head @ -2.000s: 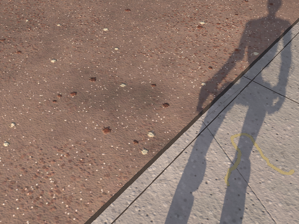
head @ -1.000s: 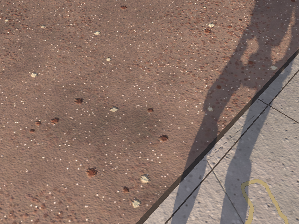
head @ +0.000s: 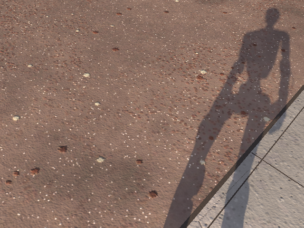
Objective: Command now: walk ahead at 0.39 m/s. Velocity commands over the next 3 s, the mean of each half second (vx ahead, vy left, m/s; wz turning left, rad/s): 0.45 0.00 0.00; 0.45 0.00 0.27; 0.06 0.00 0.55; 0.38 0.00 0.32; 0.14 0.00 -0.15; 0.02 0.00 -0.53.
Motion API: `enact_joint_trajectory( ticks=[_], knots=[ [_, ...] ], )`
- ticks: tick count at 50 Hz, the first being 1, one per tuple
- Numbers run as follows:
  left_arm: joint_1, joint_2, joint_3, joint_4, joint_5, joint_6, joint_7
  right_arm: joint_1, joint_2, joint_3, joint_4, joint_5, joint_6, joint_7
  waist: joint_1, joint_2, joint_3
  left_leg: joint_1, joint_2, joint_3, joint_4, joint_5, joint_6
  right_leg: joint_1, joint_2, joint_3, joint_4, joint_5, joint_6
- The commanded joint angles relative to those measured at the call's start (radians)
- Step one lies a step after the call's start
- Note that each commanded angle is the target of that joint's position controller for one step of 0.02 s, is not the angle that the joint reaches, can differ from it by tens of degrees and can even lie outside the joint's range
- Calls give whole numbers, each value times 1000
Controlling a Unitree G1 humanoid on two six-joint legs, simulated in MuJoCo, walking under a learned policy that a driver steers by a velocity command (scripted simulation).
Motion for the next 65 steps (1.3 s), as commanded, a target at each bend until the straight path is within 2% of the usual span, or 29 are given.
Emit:
enact_joint_trajectory(
  ticks=[1, 2, 3, 5, 7, 10, 18, 21, 23, 24, 25, 26, 27, 28, 31, 36, 41, 45, 48, 50, 51, 52, 53, 55, 56, 58, 62, 64, 65],
  knots=[
    [-107, -17, -16, -115, -6, -34, -17, 414, -186, -55, 72, -7, -11, -20, -180, 363, 29, 500, 317, -555, -365, -389, 108, -606, 39, -89, 414, -85, -49],
    [-148, 68, 5, -137, 25, -32, -24, 413, -172, -51, 86, -5, 3, -22, -154, 278, 83, 415, 396, -713, -416, -444, 169, -687, 20, -30, 611, -152, -65],
    [-188, 68, 8, -150, 32, -31, -34, 300, -141, -40, 50, -8, 4, -20, -97, 148, 147, 322, 373, -638, -405, -405, 166, -704, -39, 16, 678, -58, -78],
    [-184, 34, 3, -142, 18, -38, -48, 183, -111, -29, 10, -2, -12, -15, -35, 73, 144, 235, 293, -457, -425, -171, 125, -632, -82, 32, 641, 96, -67],
    [-171, 39, 8, -134, 21, -26, -54, 190, -74, -13, 19, 1, -27, -21, -15, 81, 113, 246, 235, -326, -422, 62, 101, -593, -82, 4, 604, 156, -42],
    [-248, 34, 10, -164, 17, -7, -54, 271, -68, -3, 55, 4, -36, -26, -19, 104, 106, 291, 207, -219, -393, 358, 98, -640, -71, -35, 558, 207, -20],
    [-544, 25, -11, -284, -2, -2, -54, 319, -82, 6, 77, 0, -42, -32, -60, 140, 152, 280, 189, -114, -388, 616, 95, -511, -15, -119, 167, 337, -38],
    [-469, 59, 3, -277, 0, -12, -39, 283, -107, -2, 79, -4, -44, -36, -6, 139, 101, 352, 211, -85, -254, 927, 84, -375, 30, -127, 117, 270, -95],
    [-210, 96, 29, -194, 2, -27, -24, 252, -130, -9, 77, -2, -36, -37, 101, 123, -30, 338, 187, -55, 49, 1025, 64, -104, 75, -131, 38, 263, -137],
    [-54, 146, 49, -151, 22, -35, -15, 247, -120, -6, 63, 3, -34, -33, 157, 93, -115, 168, 154, -41, 288, 789, 54, 133, -32, -16, 21, 199, -172],
    [52, 242, 73, -147, 44, -35, -11, 315, -24, 10, 34, 28, -31, -21, 132, -87, -250, -123, 17, 10, 683, 175, 22, 379, -334, 422, -32, 31, -272],
    [-11, 234, 73, -150, 15, -20, -25, 330, -65, -10, 38, 26, -27, -14, 96, -106, -281, -297, -74, -105, 879, -194, 26, 381, -414, 754, -208, -51, -346],
    [-139, 186, 59, -168, -7, -19, -28, 220, -98, -19, 4, 11, -24, -15, 47, -31, -105, -379, 6, -135, 874, -96, 38, 234, -375, 601, -241, -135, -303],
    [-211, 116, 41, -182, -12, -28, -33, 140, -94, -19, -19, 3, -29, -11, 32, 29, -6, -364, 42, -129, 813, -15, 38, 83, -336, 472, -279, -60, -270],
    [-201, 32, 11, -148, 0, -55, -20, 176, -24, -15, -2, -19, 5, -1, -54, 37, 49, -210, 92, -134, 671, 28, 15, -125, -238, 221, -321, 200, -185],
    [-90, 83, 13, -121, 3, -78, -14, 19, -44, -22, -69, -13, 42, 14, -47, 6, 102, -353, 106, -118, 545, 173, -2, -105, -208, 52, -371, 326, -146],
    [-24, 78, 2, -118, -1, -81, -6, -172, -31, -9, -137, -1, 33, 26, -4, -5, 118, -372, 82, -45, 271, 337, -8, -21, -183, -79, -358, 513, -97],
    [43, 87, 0, -94, 1, -74, 12, -281, -24, 0, -184, -7, 28, 30, 25, 1, 141, -371, 48, 37, 113, 316, 15, 122, -212, -150, -281, 751, -89],
    [20, 123, 9, -99, -2, -60, 38, -145, -44, -10, -152, -22, 15, 20, -29, -46, 58, -193, -59, 107, 73, 212, 45, 157, -205, -199, -27, 1207, -55],
    [-27, 151, 19, -119, -11, -47, 44, 72, -99, -36, -93, -34, -4, 14, -122, -66, -58, 53, -85, 64, -65, 299, 89, 91, -194, -205, 303, 1089, -42],
    [-54, 152, 23, -145, -24, -48, 35, 159, -169, -58, -81, -45, -16, 7, -175, 2, -127, 246, 23, -47, -130, 631, 140, -68, -134, -223, 591, 713, -6],
    [35, 51, 11, -194, -39, -48, 31, 125, -270, -86, -110, -31, -5, -3, -80, 243, -265, 588, 363, -403, 78, 1519, 292, -424, 36, -199, 993, -305, 44],
    [33, 90, 12, -215, -44, -38, 27, 174, -293, -89, -126, 15, 9, -4, -118, 128, -441, 627, 450, -516, 5, 1619, 426, -490, 35, 0, 1095, -258, 56],
    [-99, 97, 14, -248, -16, -25, 24, -25, -188, -65, -175, 25, 41, -28, -68, 31, -174, 313, 331, -393, -133, 1140, 341, -529, -44, 35, 974, -100, 57],
    [-144, 109, 22, -266, 5, -13, 24, -50, -151, -54, -174, 24, 49, -33, -42, 11, -93, 215, 265, -354, -160, 1030, 286, -527, -57, 47, 897, -72, 60],
    [-108, 94, 24, -272, 25, 37, 26, -50, -146, -48, -181, 12, 57, -33, -6, 21, -70, 88, 206, -298, -179, 984, 238, -458, -42, 42, 824, -45, 65],
    [-137, 90, 22, -315, 8, 85, 32, -66, -213, -61, -217, -2, 63, -21, 8, 76, -135, 47, 169, -296, -165, 941, 193, -460, -12, 47, 781, 5, 69],
    [-195, 113, 27, -345, 9, 106, 35, -66, -222, -63, -233, 1, 80, -24, -4, 110, -134, 37, 155, -329, -177, 767, 158, -487, -10, 58, 765, 28, 72],
    [-207, 119, 29, -355, 12, 111, 31, -64, -220, -62, -239, 2, 87, -25, -5, 119, -141, 25, 137, -353, -208, 534, 144, -486, -19, 66, 735, 53, 75]
  ],
)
